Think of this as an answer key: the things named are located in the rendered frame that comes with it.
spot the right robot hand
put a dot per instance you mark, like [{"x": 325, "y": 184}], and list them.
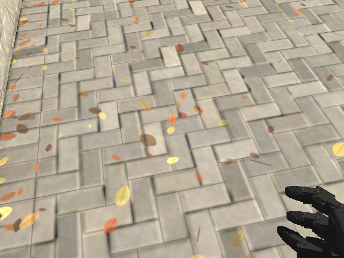
[{"x": 330, "y": 228}]

